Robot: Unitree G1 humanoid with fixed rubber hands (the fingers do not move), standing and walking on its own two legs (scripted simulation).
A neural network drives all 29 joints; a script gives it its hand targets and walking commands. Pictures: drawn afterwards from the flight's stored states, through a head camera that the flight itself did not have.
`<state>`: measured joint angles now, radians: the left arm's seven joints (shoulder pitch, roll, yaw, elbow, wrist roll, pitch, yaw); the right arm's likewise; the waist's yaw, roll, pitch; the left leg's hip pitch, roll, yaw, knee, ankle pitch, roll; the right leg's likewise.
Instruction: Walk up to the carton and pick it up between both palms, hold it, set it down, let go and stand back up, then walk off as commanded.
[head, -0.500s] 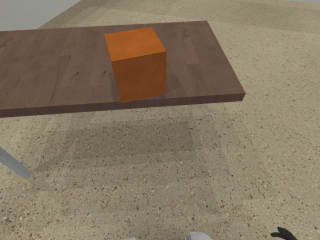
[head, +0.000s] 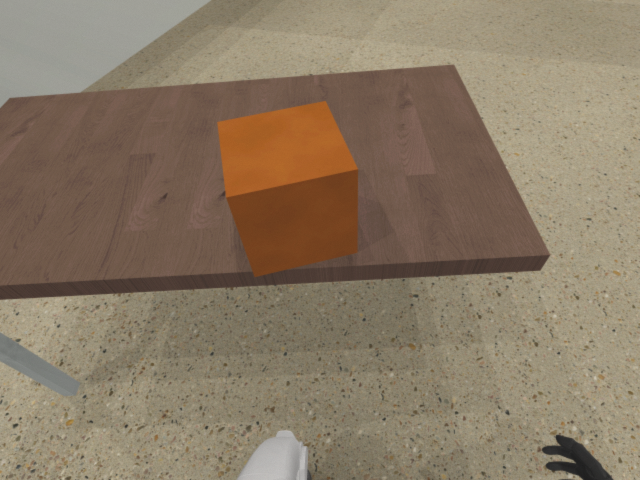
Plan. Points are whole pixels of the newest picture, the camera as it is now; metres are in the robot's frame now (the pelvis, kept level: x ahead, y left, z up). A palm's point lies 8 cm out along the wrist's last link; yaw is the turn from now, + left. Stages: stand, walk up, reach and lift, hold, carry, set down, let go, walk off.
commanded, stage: walk up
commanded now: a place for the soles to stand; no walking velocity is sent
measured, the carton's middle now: (289, 189) +0.55 +0.08 +0.03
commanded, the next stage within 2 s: reach and lift in 1.76 s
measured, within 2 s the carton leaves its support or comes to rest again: neither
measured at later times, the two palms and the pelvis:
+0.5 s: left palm (72, 447) +0.18 +0.36 -0.07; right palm (563, 443) +0.20 -0.29 -0.11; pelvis +0.12 +0.03 +0.00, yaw -1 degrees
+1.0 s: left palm (83, 420) +0.22 +0.37 -0.10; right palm (543, 428) +0.21 -0.26 -0.09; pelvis +0.12 +0.06 +0.00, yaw +0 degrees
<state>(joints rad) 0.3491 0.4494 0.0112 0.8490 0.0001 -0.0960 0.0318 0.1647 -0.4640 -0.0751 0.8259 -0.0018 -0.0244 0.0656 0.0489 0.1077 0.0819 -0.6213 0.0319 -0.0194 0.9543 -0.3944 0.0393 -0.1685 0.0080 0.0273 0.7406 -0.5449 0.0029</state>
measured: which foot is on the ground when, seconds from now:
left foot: up 0.00-0.04, down 0.06-0.46, up 0.48-0.68, down 0.70-1.00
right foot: down 0.00-0.08, up 0.10-0.42, down 0.44-1.00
